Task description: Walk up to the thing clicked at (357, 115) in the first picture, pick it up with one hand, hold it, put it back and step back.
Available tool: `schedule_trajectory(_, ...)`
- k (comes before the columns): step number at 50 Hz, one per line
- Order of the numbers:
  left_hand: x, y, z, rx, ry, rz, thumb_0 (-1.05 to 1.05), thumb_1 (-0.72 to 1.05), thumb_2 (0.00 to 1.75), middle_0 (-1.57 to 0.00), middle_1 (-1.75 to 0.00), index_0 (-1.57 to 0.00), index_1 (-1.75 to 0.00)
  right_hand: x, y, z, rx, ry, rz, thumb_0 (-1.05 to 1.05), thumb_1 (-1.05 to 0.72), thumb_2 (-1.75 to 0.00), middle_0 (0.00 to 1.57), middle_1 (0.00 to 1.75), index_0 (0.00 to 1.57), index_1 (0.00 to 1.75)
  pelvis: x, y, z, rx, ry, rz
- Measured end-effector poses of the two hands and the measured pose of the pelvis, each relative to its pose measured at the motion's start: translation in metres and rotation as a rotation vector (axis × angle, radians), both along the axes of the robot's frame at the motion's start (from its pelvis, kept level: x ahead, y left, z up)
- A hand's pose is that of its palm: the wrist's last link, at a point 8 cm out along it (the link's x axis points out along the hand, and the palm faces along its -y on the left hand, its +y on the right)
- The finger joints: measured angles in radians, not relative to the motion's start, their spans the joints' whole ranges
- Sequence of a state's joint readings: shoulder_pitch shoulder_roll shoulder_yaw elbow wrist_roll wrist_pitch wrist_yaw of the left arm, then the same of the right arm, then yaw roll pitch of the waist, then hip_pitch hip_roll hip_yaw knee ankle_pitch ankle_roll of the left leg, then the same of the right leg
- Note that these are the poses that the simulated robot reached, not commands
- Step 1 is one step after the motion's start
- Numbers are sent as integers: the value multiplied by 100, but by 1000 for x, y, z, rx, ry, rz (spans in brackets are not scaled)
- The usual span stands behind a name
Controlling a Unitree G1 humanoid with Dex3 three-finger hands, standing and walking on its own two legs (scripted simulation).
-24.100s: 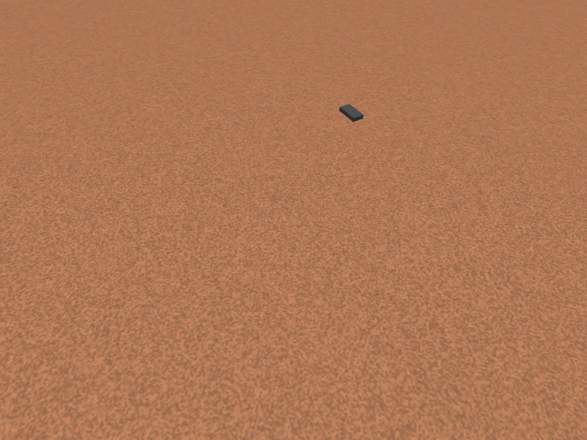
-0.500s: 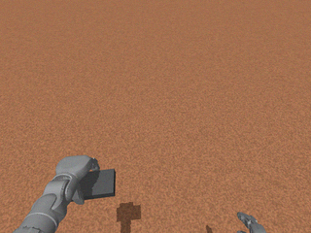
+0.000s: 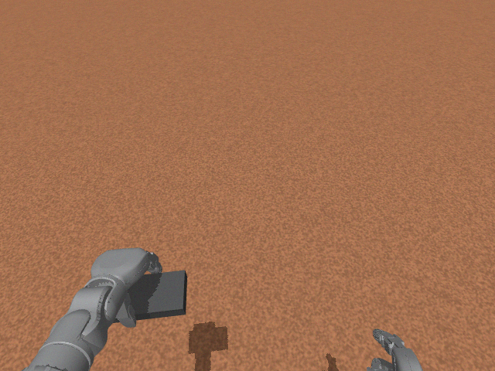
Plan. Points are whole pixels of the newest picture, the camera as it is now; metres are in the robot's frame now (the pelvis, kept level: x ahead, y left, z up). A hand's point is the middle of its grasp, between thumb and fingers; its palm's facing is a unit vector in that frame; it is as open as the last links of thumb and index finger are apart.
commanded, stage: hold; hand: left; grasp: from above
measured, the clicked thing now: (146, 296) +0.29 +0.20 -0.09
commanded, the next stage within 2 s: crouch in 0.24 s
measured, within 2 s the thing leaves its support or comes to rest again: neither
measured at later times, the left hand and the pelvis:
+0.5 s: hand (133, 288) +0.29 +0.21 -0.05, palm faces -0.47 -0.06 -0.88, open 10.1 cm; pelvis +0.01 +0.00 +0.00, yaw +0 degrees
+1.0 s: hand (164, 308) +0.33 +0.21 -0.26, palm faces -0.42 +0.05 -0.91, open 10.1 cm; pelvis -0.04 +0.00 -0.13, yaw +0 degrees
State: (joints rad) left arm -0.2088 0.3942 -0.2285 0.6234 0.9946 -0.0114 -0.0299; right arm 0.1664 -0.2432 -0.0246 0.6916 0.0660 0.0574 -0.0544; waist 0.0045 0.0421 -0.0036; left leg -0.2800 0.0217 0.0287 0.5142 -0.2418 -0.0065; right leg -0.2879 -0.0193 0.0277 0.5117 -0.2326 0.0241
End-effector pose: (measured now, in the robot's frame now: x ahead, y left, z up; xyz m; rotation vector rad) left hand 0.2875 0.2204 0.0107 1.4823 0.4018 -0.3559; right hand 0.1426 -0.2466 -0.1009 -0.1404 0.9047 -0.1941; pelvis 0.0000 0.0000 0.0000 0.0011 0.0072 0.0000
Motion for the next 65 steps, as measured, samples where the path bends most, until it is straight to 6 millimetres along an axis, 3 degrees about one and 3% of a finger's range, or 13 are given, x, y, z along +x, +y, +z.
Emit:
schedule_trajectory(21, 11, -3, 3, 5, -12, -3, -1, 3, 28, -93, 0, -86, -10, -1, -5, 0, -5, 32, -20, 1, -90, -90, 20, 30, 20, 30, 8, 0, 2, 0, 3, 1)
schedule_trajectory(29, 3, -4, -22, 5, 19, -11, -1, 3, 26, -94, 0, -87, -10, -5, -6, -2, -14, 51, -15, 1, -90, -90, 20, 30, 20, 30, 6, -1, -1, 1, 23, 6)
schedule_trajectory(35, 1, -3, -63, 31, 31, -28, -1, 3, 25, -95, 0, -89, -9, -18, -13, -16, -47, 113, 5, 1, -90, -90, 20, 30, 20, 30, -3, -2, -14, -5, 95, 18)
schedule_trajectory(40, 12, -5, -105, 65, -6, -53, -1, 3, 24, -96, 0, -89, -9, -41, -24, -45, -85, 172, 2, 1, -90, -90, 20, 30, 20, 30, -13, -2, -44, -16, 201, 23)
schedule_trajectory(48, 38, -13, -186, 85, -50, -67, -1, 4, 22, -95, -1, -89, -10, -95, -36, -116, -139, 282, -52, 1, -90, -90, 20, 30, 20, 30, -32, 3, -114, -32, 372, 17)
schedule_trajectory(55, 52, -15, -259, 91, -56, -37, -1, 3, 24, -95, -3, -88, -11, -140, -29, -188, -135, 374, -95, 1, -90, -90, 20, 30, 20, 30, -48, 6, -179, -38, 480, 11)
schedule_trajectory(60, 55, -17, -307, 87, -23, -16, 0, 2, 26, -94, -4, -88, -12, -157, -16, -232, -110, 415, -89, 1, -90, -90, 20, 30, 20, 30, -58, 7, -216, -41, 527, 12)
schedule_trajectory(65, 57, -21, -355, 71, 17, -21, 0, 1, 27, -94, -6, -88, -14, -159, -10, -270, -95, 429, -64, 1, -90, -90, 20, 30, 20, 30, -63, 6, -251, -46, 572, 14)
